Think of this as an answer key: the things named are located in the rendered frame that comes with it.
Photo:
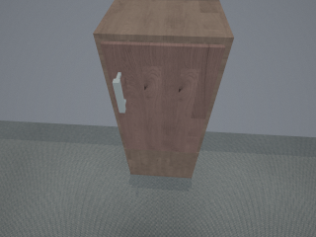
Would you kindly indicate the handle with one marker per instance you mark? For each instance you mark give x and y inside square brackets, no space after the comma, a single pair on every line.
[121,101]

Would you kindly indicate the cupboard door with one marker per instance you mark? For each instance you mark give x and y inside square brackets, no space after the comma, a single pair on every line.
[167,87]

